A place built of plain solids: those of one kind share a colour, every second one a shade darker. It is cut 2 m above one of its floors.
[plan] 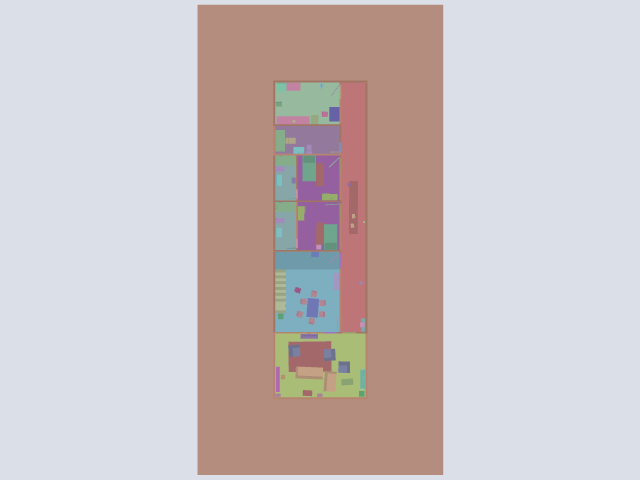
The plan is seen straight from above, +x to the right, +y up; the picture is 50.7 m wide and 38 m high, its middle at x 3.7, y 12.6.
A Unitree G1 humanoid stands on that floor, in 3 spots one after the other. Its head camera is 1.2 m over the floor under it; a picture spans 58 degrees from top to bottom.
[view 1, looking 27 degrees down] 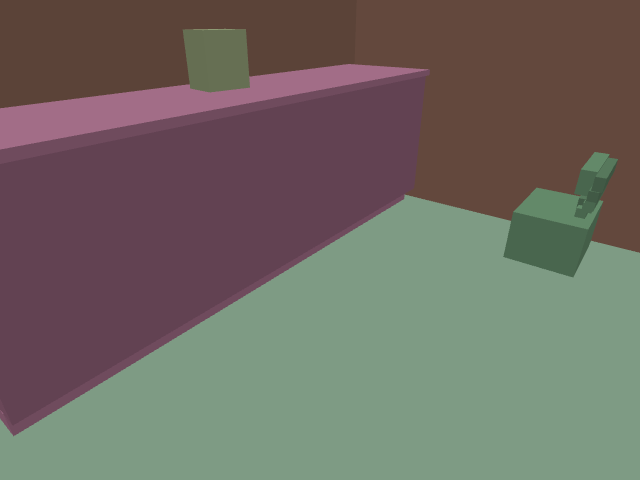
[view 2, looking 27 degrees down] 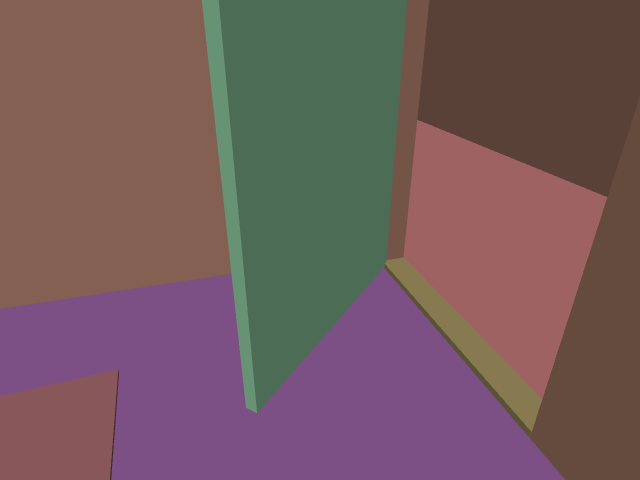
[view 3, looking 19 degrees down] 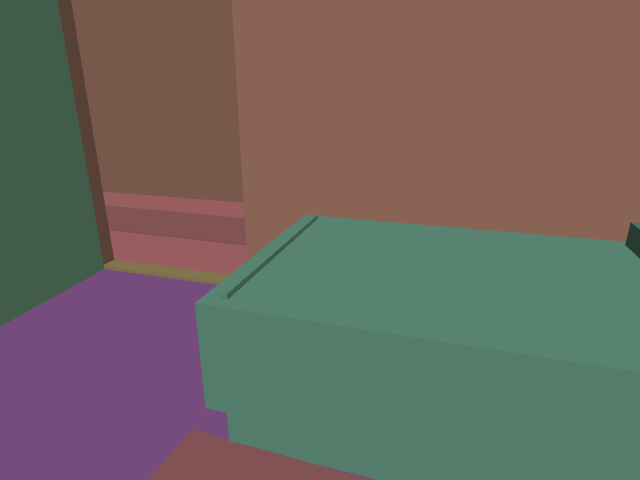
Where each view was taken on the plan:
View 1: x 3.02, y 23.68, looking -142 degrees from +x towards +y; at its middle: counter_run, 2.36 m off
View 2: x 4.33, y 17.27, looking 73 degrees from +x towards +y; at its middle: leaf_room_door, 1.59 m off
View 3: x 2.98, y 13.12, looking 17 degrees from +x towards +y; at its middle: child_bed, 1.91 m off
